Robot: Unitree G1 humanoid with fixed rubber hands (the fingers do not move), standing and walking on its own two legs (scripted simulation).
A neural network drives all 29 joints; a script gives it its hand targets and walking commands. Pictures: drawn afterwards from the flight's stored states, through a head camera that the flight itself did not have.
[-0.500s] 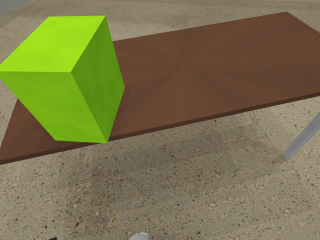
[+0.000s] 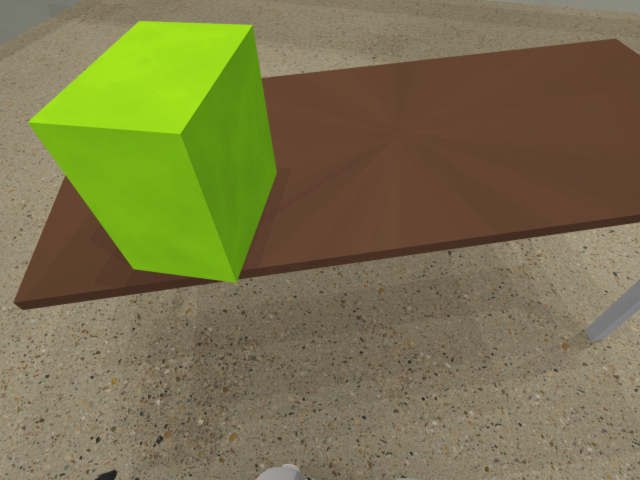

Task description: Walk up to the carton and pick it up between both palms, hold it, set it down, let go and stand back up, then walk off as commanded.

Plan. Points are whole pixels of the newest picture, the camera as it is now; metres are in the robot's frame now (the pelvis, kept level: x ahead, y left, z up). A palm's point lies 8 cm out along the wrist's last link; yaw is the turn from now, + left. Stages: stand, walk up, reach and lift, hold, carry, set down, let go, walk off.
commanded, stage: walk up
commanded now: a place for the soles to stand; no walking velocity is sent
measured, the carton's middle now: (189, 155) +0.57 +0.24 +0.09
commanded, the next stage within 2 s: none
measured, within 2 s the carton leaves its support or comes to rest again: neither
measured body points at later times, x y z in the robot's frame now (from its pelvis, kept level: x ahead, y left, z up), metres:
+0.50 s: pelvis +0.00 -0.05 +0.03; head +0.04 -0.08 +0.47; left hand +0.07 +0.30 -0.05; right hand +0.11 -0.35 -0.11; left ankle +0.01 +0.14 -0.64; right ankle -0.01 -0.10 -0.71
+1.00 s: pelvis -0.01 -0.03 +0.01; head +0.03 -0.05 +0.45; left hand +0.04 +0.30 -0.09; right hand +0.12 -0.33 -0.12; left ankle +0.07 +0.11 -0.70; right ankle +0.00 -0.10 -0.71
